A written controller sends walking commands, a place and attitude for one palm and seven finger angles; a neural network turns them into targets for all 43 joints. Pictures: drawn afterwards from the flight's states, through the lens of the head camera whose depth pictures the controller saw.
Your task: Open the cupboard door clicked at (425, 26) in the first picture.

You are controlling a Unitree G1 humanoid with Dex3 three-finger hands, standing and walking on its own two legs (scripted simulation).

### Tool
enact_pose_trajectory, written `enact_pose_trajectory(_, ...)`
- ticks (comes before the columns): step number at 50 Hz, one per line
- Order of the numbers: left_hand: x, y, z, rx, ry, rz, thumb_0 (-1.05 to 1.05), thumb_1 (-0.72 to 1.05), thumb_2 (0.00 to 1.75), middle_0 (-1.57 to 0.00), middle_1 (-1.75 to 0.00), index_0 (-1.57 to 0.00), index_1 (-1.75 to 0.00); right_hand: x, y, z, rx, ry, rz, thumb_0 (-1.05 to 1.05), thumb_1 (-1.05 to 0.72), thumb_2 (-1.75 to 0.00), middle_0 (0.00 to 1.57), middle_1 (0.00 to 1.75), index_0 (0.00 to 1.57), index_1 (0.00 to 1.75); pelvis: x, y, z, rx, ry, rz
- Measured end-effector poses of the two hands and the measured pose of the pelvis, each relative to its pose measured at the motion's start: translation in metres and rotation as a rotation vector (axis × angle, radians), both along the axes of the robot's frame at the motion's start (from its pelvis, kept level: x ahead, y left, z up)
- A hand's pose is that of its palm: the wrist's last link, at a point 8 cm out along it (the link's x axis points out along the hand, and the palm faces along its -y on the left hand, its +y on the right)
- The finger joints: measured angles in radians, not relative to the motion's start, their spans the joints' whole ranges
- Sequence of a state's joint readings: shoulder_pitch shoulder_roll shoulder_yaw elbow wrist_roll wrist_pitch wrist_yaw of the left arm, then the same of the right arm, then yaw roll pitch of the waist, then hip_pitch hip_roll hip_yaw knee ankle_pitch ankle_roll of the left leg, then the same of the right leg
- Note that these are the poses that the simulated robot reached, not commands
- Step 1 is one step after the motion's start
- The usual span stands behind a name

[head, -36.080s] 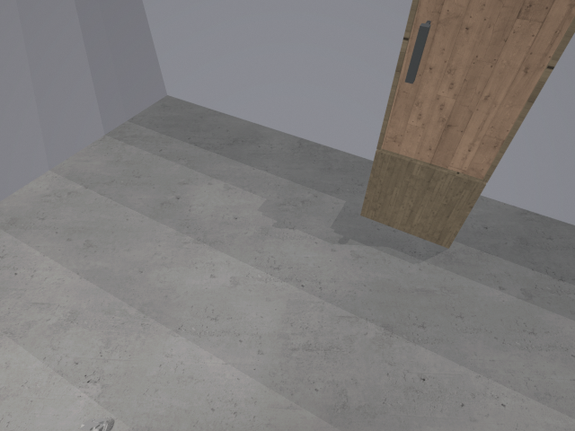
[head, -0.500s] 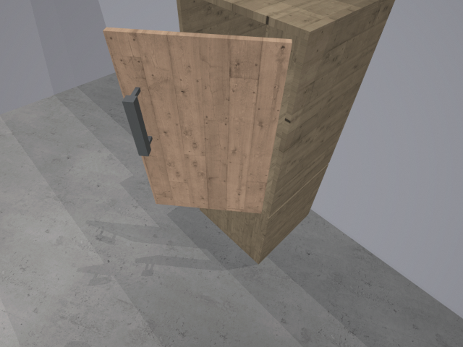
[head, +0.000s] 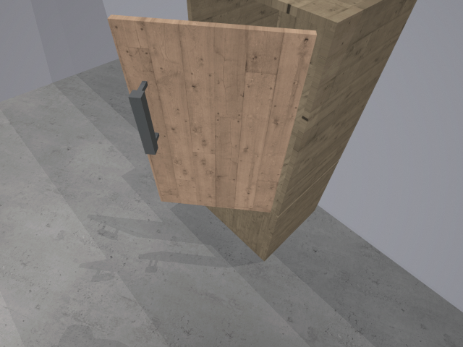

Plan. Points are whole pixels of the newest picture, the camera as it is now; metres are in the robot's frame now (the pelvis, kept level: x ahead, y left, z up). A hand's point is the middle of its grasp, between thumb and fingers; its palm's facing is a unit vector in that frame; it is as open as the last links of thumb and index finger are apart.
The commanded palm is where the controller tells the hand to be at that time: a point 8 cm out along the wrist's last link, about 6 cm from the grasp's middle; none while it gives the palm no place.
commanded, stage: come to a stop and stand still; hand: left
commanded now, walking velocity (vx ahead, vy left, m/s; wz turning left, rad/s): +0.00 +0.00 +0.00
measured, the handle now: (147, 119) +0.56 +0.24 +0.05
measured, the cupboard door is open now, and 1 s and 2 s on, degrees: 40 40 40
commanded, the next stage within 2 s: none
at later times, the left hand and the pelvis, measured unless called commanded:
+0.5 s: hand out of the picture +0.04 +0.20 -0.17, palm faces +0.05 -0.98 -0.19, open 7.3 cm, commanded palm none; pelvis +0.03 +0.02 +0.01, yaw +1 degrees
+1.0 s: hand out of the picture +0.02 +0.22 -0.16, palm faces +0.04 -0.97 -0.25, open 7.4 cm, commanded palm none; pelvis -0.01 +0.02 +0.01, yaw +1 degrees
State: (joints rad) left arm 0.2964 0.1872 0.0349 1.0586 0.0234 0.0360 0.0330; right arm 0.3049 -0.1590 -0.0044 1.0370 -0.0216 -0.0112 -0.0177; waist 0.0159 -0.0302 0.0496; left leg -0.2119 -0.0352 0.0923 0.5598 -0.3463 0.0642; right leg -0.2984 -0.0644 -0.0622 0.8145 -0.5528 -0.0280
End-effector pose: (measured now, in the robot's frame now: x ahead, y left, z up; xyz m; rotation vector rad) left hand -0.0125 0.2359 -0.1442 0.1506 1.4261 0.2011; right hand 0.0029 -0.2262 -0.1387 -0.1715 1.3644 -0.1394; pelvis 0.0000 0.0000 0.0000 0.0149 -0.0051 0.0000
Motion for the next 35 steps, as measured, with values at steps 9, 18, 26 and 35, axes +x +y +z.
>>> enact_pose_trajectory(9,0.054,-0.005,0.010,0.022,-0.147,-0.016,0.00,0.91,0.90,-0.19,-0.30,-0.20,-0.30,0.017,0.014,-0.015,0.057,0.028,-0.003,0.00,-0.91,-0.90,0.20,0.30,0.20,0.30,0.017,0.002,-0.002,0.000,0.002,0.039)
enact_pose_trajectory(18,0.056,0.008,0.005,-0.009,-0.106,0.002,0.00,0.93,0.90,-0.20,-0.30,-0.20,-0.30,0.047,0.016,0.002,-0.002,-0.021,0.015,0.01,-0.93,-0.90,0.20,0.30,0.20,0.30,0.028,0.015,0.005,-0.003,-0.005,0.028)
enact_pose_trajectory(26,0.047,0.010,0.005,-0.034,-0.062,-0.015,0.00,0.92,0.90,-0.20,-0.30,-0.20,-0.30,0.054,0.020,0.011,-0.023,-0.047,0.012,0.01,-0.93,-0.90,0.20,0.30,0.20,0.30,0.031,0.022,0.010,-0.009,-0.005,0.016)
enact_pose_trajectory(35,0.032,0.007,0.005,-0.047,-0.033,-0.013,0.00,0.91,0.90,-0.19,-0.30,-0.20,-0.30,0.036,0.026,0.011,-0.013,-0.006,0.006,0.01,-0.93,-0.90,0.20,0.30,0.20,0.30,0.028,0.024,0.012,-0.011,-0.012,0.015)
